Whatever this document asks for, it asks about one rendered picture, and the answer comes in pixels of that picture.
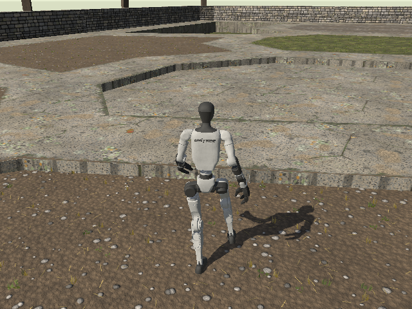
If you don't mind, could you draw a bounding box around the robot right forearm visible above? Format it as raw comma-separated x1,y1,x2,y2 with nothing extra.
232,156,247,188

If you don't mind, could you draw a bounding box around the robot right upper arm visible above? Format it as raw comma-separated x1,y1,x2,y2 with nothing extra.
220,130,237,167

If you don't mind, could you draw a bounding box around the right robot thigh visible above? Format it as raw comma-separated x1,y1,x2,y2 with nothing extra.
215,178,230,209

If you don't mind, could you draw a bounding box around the right robot hand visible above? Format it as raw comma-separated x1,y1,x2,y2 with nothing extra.
235,186,250,204

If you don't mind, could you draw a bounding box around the right robot shin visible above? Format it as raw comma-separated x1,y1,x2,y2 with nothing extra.
223,197,234,236

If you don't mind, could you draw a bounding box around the robot left forearm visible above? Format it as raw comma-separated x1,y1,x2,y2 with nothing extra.
175,153,185,168

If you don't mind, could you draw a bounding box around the left robot hand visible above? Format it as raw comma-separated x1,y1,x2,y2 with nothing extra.
177,162,193,174

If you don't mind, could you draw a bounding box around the robot left upper arm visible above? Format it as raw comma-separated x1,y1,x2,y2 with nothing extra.
176,129,193,163

